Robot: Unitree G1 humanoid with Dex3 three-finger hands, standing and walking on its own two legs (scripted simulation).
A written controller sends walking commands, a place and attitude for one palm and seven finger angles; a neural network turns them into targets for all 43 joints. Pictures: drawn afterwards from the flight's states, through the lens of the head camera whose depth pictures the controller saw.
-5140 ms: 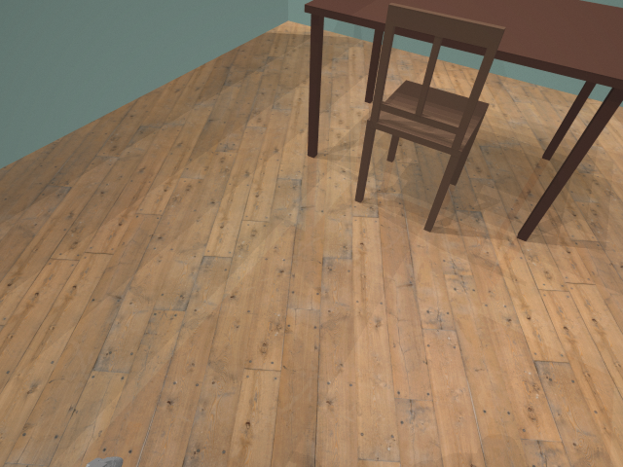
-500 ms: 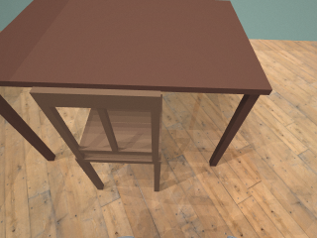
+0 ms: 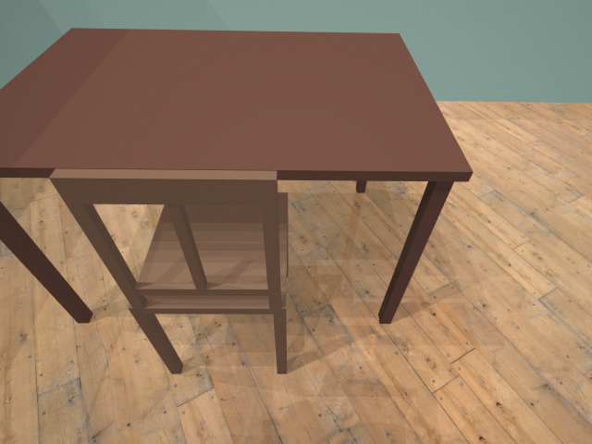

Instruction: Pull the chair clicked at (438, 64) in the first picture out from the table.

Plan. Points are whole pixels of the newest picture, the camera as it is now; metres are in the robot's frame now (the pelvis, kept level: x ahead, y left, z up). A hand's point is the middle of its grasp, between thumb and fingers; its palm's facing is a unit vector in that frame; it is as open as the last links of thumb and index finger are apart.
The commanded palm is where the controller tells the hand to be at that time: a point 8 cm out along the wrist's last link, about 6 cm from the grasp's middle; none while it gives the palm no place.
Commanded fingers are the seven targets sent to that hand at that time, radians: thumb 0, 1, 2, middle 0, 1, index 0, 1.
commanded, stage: look again from close up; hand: left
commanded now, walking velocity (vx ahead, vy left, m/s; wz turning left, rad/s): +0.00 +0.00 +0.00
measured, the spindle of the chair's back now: (189, 249) +0.49 +0.23 -0.10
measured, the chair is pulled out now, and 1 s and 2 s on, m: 0.00 0.00 0.00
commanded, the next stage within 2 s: raise the hand toward the chair's back in 1.38 s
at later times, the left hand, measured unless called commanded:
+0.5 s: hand out of the picture +0.03 +0.18 -0.17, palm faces +0.02 -0.98 -0.18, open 7.3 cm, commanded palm none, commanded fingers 0.00 0.90 0.90 -0.20 -0.30 -0.20 -0.30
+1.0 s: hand out of the picture +0.09 +0.21 -0.16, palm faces -0.01 -0.97 -0.24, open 7.3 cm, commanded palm none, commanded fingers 0.00 0.90 0.90 -0.20 -0.30 -0.20 -0.30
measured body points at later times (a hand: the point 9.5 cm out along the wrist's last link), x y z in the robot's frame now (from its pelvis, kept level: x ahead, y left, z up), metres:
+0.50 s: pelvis +0.04 +0.01 +0.01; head +0.05 +0.01 +0.46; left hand +0.03 +0.23 -0.15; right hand +0.07 -0.23 -0.14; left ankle +0.09 +0.12 -0.73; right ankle -0.01 -0.11 -0.73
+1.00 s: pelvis +0.06 +0.01 +0.01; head +0.08 +0.01 +0.46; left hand +0.09 +0.26 -0.14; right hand +0.10 -0.24 -0.14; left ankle +0.09 +0.12 -0.73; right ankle -0.01 -0.11 -0.73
